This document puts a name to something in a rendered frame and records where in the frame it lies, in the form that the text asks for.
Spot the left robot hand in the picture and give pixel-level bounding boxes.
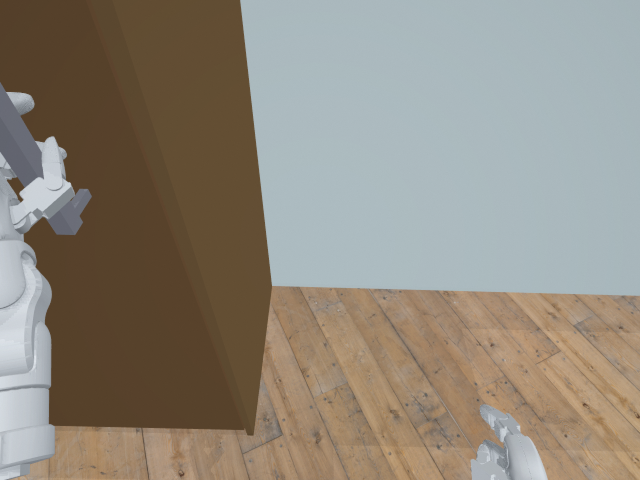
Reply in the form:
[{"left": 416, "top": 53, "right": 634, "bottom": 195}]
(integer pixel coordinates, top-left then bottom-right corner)
[{"left": 0, "top": 92, "right": 75, "bottom": 242}]

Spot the wardrobe door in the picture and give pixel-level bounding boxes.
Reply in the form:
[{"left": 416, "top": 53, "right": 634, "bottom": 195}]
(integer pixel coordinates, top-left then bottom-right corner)
[{"left": 0, "top": 0, "right": 245, "bottom": 430}]

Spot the handle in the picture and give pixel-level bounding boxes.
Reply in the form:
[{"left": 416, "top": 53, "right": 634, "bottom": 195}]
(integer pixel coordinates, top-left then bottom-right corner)
[{"left": 0, "top": 82, "right": 92, "bottom": 235}]

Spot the right robot hand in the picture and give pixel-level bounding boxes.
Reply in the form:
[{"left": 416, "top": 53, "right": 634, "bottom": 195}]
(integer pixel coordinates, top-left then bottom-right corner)
[{"left": 471, "top": 404, "right": 548, "bottom": 480}]

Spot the robot left forearm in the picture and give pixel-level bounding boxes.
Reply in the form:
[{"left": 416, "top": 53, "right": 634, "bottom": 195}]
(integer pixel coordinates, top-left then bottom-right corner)
[{"left": 0, "top": 239, "right": 55, "bottom": 480}]

